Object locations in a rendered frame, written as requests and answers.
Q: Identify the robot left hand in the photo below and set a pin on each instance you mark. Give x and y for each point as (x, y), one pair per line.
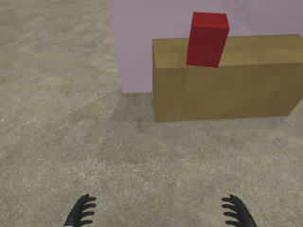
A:
(76, 214)

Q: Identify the pedestal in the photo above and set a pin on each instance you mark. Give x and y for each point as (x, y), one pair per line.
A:
(257, 76)

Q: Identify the robot right hand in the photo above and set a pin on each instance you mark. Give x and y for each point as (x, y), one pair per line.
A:
(242, 214)

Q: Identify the carton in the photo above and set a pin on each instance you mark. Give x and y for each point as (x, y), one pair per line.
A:
(207, 37)

